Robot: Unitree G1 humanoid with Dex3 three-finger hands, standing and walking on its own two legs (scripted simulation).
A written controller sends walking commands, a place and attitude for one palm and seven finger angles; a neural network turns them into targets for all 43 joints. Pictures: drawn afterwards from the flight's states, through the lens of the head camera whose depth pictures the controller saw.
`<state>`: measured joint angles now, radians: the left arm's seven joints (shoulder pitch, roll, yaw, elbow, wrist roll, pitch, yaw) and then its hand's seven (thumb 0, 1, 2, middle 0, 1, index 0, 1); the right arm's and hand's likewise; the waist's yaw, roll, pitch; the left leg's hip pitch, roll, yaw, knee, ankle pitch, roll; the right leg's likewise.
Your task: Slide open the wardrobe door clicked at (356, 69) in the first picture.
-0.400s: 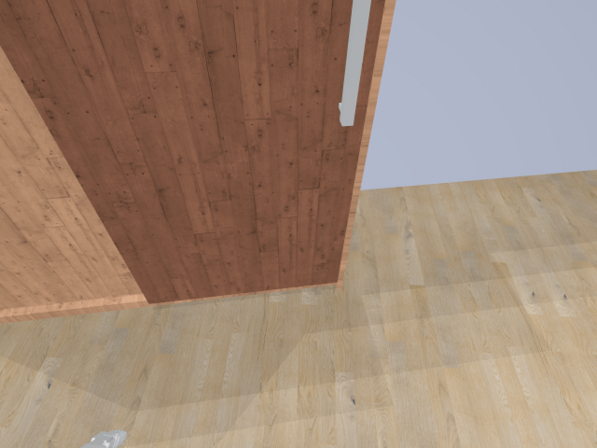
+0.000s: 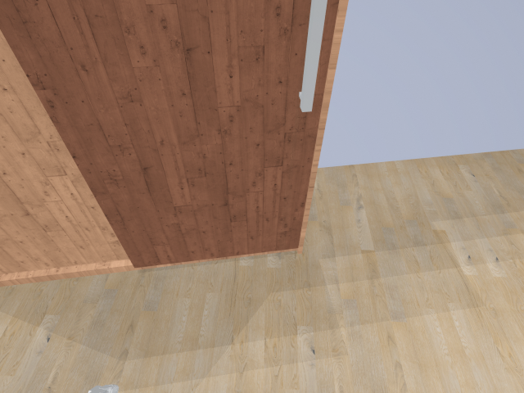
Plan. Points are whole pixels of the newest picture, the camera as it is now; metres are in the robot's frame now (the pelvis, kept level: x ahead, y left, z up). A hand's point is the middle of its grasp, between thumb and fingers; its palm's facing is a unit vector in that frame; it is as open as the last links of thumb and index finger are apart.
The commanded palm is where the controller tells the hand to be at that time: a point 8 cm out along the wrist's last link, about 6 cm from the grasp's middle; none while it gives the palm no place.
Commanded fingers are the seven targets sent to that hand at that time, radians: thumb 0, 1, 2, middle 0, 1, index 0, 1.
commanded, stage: stand and wait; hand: right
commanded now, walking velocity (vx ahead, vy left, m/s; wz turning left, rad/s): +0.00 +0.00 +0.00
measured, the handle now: (311, 40) +0.80 -0.06 +0.19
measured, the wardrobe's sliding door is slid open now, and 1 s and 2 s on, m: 0.00 0.00 0.00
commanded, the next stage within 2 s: look at it before walking up in 0.42 s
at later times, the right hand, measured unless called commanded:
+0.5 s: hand out of the picture +0.07 -0.24 -0.15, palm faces -0.03 +0.94 -0.34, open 7.4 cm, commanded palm none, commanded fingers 0.00 -0.90 -0.90 0.20 0.30 0.20 0.30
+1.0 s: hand out of the picture +0.07 -0.23 -0.15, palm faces -0.03 +0.94 -0.33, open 7.4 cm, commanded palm none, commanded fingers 0.00 -0.90 -0.90 0.20 0.30 0.20 0.30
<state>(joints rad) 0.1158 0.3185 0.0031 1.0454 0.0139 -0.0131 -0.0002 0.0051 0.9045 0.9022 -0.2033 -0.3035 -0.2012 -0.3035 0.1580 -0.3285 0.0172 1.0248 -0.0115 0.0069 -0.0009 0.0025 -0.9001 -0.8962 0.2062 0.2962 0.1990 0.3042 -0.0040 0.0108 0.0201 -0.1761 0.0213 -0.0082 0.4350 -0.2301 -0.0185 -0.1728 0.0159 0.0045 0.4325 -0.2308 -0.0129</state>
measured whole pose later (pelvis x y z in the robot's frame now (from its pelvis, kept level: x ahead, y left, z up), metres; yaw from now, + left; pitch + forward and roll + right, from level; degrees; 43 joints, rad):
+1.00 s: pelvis +0.00 +0.01 +0.00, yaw +0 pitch -1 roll +0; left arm 0.12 0.33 0.00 1.11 0.01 -0.02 0.00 0.00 0.91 0.90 -0.20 -0.30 -0.20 -0.30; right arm 0.14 -0.33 0.01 1.08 -0.01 0.00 0.00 0.00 -0.90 -0.90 0.21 0.30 0.20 0.30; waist 0.00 0.00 0.03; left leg -0.15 0.00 0.00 0.37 -0.19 0.00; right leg -0.15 0.00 0.01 0.37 -0.19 0.01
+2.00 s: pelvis +0.05 -0.01 +0.00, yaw +9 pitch +1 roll +1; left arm 0.46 0.16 0.03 1.10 0.02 -0.06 0.03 0.00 0.91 0.90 -0.20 -0.30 -0.20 -0.30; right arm 0.28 -0.20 -0.05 1.01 -0.03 0.02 0.02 0.01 -0.90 -0.90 0.20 0.30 0.19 0.30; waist 0.03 0.02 -0.01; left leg -0.47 0.05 0.05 0.94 -0.35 0.02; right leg -0.08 -0.02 -0.12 0.39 -0.32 -0.04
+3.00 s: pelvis +0.28 +0.04 -0.02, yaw +10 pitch -1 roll -1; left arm 0.18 0.17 0.08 1.03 0.02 0.04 0.03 0.00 0.91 0.90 -0.20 -0.30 -0.20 -0.30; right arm 0.20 -0.18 -0.05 0.97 -0.03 0.02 -0.03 0.00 -0.91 -0.90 0.20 0.30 0.19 0.30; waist 0.00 -0.02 0.10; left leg -0.32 0.04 0.07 0.62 -0.25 0.02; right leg -0.30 -0.07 -0.12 0.71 -0.42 0.01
